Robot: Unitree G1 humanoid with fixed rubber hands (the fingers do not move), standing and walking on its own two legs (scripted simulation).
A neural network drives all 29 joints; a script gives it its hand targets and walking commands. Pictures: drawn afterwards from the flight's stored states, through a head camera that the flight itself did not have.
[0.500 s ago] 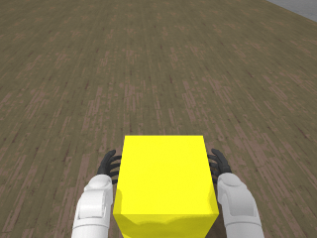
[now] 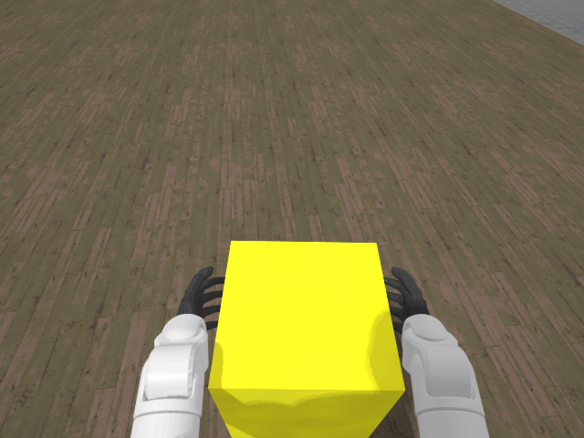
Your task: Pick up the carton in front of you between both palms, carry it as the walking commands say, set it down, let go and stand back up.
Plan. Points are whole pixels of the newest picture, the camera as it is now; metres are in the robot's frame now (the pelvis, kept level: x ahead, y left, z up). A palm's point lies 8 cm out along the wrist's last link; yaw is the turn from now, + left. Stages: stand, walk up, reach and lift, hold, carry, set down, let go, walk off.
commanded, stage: carry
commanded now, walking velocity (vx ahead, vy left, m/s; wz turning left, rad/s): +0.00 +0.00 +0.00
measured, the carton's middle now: (301, 345) +0.29 +0.00 -0.04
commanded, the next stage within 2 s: none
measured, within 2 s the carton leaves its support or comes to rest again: neither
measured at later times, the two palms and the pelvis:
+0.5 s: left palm (216, 219) +0.47 +0.15 +0.04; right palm (388, 223) +0.48 -0.15 +0.04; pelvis +0.19 -0.01 +0.01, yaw +1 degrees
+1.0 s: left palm (192, 208) +0.49 +0.19 +0.05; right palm (363, 209) +0.50 -0.11 +0.05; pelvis +0.21 +0.03 +0.01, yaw +2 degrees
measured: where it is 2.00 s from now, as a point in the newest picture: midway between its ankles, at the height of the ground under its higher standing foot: outside the picture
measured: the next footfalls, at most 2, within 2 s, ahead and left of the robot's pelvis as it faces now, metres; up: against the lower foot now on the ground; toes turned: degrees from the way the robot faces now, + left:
right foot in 0.30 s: +0.26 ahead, -0.10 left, +0.00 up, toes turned +11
